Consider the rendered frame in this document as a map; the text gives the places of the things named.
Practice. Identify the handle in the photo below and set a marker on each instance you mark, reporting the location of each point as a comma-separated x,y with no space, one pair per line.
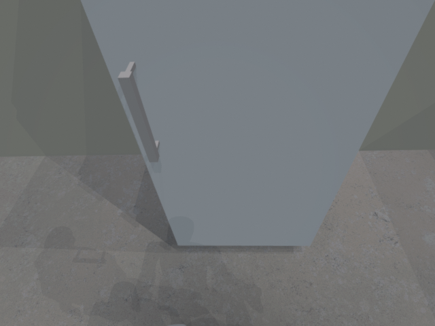
133,99

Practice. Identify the fridge door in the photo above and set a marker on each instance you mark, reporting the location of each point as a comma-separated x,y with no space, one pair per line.
260,106

